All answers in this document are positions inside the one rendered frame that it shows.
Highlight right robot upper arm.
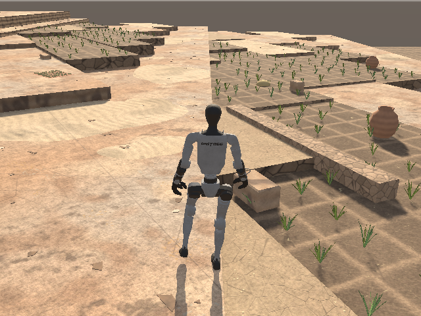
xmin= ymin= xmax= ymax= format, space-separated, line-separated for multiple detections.
xmin=226 ymin=133 xmax=243 ymax=170

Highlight humanoid robot head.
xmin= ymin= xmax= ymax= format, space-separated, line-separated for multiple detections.
xmin=201 ymin=104 xmax=224 ymax=136

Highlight robot left hand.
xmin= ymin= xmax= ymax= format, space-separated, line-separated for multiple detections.
xmin=172 ymin=182 xmax=187 ymax=196

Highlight right robot shin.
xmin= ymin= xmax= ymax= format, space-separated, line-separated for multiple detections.
xmin=214 ymin=219 xmax=226 ymax=261

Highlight robot right hand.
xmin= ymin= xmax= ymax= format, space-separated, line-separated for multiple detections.
xmin=233 ymin=178 xmax=248 ymax=189

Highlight left robot forearm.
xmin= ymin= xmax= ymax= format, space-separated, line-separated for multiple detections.
xmin=173 ymin=159 xmax=186 ymax=184

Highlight left robot upper arm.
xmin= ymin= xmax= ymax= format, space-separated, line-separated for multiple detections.
xmin=180 ymin=132 xmax=199 ymax=169

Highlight right robot forearm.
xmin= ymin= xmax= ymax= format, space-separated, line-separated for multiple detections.
xmin=236 ymin=160 xmax=247 ymax=181

